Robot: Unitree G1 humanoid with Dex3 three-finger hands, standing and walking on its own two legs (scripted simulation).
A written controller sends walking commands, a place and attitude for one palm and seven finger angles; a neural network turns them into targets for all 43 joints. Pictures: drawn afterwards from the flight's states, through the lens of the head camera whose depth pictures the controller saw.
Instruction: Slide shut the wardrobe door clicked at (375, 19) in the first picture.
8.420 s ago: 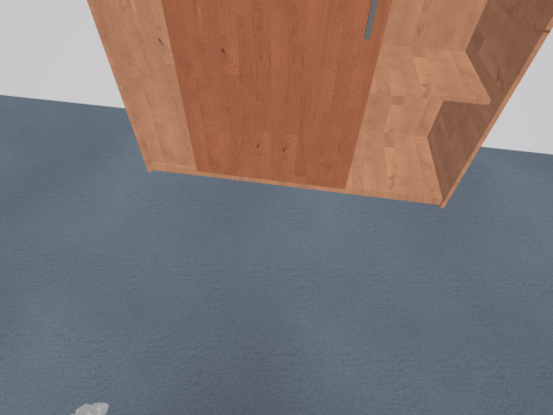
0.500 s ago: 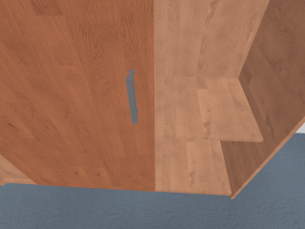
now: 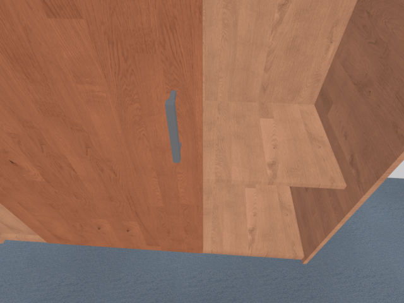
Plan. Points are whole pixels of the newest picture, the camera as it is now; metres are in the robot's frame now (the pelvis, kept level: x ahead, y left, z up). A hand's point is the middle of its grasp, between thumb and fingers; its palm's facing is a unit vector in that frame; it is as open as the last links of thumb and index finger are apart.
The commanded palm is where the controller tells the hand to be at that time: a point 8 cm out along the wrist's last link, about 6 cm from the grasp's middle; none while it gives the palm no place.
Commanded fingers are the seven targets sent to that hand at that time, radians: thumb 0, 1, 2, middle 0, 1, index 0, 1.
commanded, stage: raise the hand with hooked fingers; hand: left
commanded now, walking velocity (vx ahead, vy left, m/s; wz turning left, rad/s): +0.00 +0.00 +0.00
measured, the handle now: (175, 128) +0.45 +0.09 +0.11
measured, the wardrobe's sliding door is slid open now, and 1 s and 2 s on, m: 0.49 0.49 0.49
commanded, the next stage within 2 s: none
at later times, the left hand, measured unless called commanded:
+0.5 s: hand (105, 300) +0.14 +0.19 -0.04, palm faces +0.07 -1.00 +0.01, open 8.8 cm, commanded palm +0.13 +0.25 -0.02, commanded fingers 0.00 0.34 0.66 -0.24 -0.66 -0.24 -0.66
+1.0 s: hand (66, 253) +0.19 +0.26 +0.04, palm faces +0.04 -1.00 -0.08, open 11.8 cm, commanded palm +0.16 +0.31 +0.05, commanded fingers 0.00 -0.24 0.41 -0.28 -1.03 -0.28 -1.03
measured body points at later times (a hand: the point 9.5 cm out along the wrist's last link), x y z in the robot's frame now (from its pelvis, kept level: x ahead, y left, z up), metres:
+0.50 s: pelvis -0.03 +0.02 -0.06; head -0.01 +0.03 +0.39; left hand +0.13 +0.24 -0.03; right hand +0.22 -0.22 -0.07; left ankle -0.03 +0.13 -0.74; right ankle +0.00 -0.07 -0.74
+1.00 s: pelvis -0.02 +0.04 -0.04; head +0.00 +0.04 +0.41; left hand +0.19 +0.31 +0.04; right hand +0.13 -0.20 -0.12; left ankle -0.03 +0.13 -0.74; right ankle +0.00 -0.07 -0.74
